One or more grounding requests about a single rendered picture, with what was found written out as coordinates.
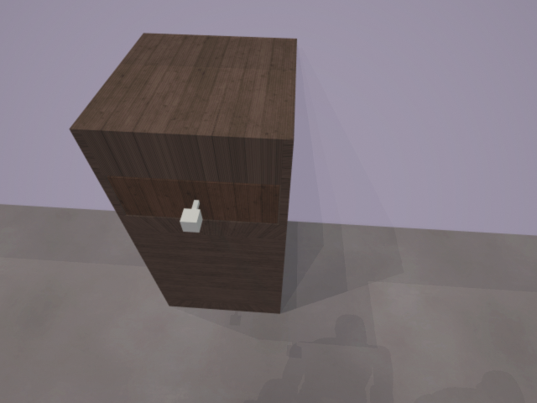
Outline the cabinet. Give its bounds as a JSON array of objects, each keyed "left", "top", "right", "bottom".
[{"left": 70, "top": 33, "right": 297, "bottom": 314}]

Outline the drawer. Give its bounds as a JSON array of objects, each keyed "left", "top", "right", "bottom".
[{"left": 107, "top": 175, "right": 280, "bottom": 223}]

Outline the handle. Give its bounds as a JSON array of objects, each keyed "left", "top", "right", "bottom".
[{"left": 180, "top": 200, "right": 203, "bottom": 233}]

